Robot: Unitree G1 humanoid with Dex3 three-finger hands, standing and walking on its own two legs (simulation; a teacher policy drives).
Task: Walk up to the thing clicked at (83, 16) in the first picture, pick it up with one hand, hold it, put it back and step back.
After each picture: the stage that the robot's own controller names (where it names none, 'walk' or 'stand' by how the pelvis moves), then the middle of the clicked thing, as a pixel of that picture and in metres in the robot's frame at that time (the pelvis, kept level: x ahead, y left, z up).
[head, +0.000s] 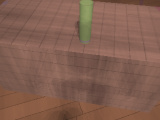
stand; (85, 23) +0.79 +0.01 -0.03
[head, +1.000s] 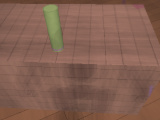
walk; (54, 30) +0.69 +0.19 -0.01
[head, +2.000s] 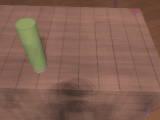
stand; (33, 48) +0.51 +0.22 +0.01
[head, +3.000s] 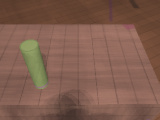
stand; (36, 66) +0.48 +0.22 -0.03
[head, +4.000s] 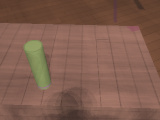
stand; (39, 67) +0.48 +0.21 -0.03
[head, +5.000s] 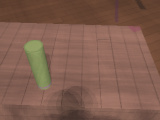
stand; (39, 67) +0.47 +0.21 -0.03
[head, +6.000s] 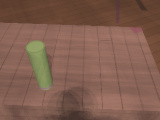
stand; (41, 68) +0.47 +0.20 -0.03
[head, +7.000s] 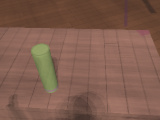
rise first; (46, 70) +0.46 +0.20 -0.03
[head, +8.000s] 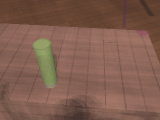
go down; (46, 65) +0.49 +0.19 -0.02
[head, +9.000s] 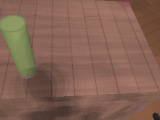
go down; (21, 51) +0.46 +0.19 +0.03
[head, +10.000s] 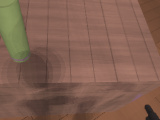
close in; (13, 32) +0.49 +0.19 +0.06
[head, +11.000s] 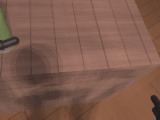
close; out of the picture +0.51 +0.20 +0.09
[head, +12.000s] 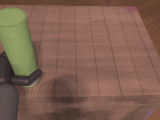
lift; (21, 54) +0.38 +0.18 +0.14
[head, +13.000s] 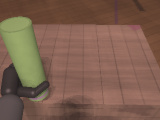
hold; (28, 65) +0.33 +0.17 +0.17
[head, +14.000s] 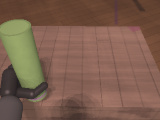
hold; (27, 66) +0.33 +0.17 +0.16
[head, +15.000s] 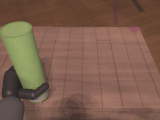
hold; (29, 67) +0.33 +0.17 +0.16
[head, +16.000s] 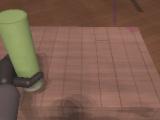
crouch; (23, 56) +0.36 +0.18 +0.17
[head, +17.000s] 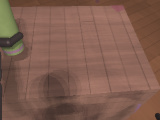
lower; (0, 16) +0.50 +0.21 +0.18
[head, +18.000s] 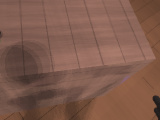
lower; out of the picture +0.53 +0.22 +0.09
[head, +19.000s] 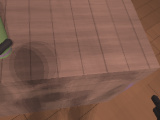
lower; out of the picture +0.51 +0.21 +0.08
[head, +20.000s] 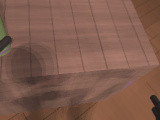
lower; out of the picture +0.52 +0.21 +0.08
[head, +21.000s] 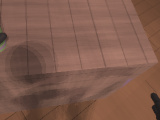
lower; out of the picture +0.52 +0.21 +0.08
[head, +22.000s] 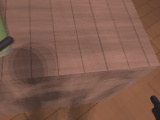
open; out of the picture +0.52 +0.21 +0.08
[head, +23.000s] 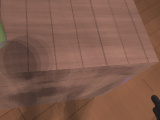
rise; out of the picture +0.52 +0.21 +0.09
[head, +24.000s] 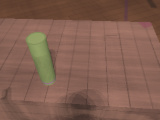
sink last; (43, 61) +0.47 +0.20 +0.02
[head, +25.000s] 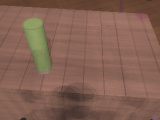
stand; (39, 49) +0.50 +0.20 +0.03
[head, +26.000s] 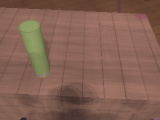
stand; (36, 52) +0.49 +0.20 +0.04
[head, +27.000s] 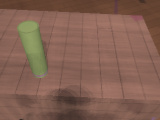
stand; (35, 52) +0.49 +0.20 +0.04
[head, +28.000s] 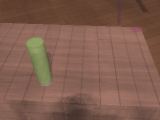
stand; (40, 64) +0.50 +0.21 -0.03
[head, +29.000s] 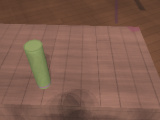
stand; (39, 66) +0.48 +0.21 -0.03
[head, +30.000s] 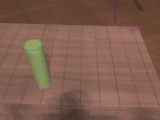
stand; (39, 66) +0.49 +0.21 -0.03
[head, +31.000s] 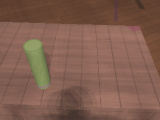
walk; (39, 66) +0.48 +0.21 -0.03
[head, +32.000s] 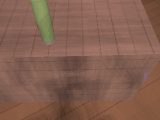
walk; (44, 21) +0.68 +0.22 -0.01
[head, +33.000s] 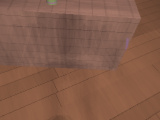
walk; out of the picture +1.02 +0.23 -0.01
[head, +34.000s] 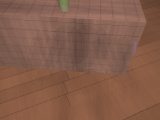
stand; out of the picture +1.11 +0.17 -0.01
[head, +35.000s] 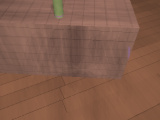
stand; (57, 0) +1.10 +0.19 -0.03
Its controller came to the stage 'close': yes
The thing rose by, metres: 0.20
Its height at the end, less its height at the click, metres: +0.00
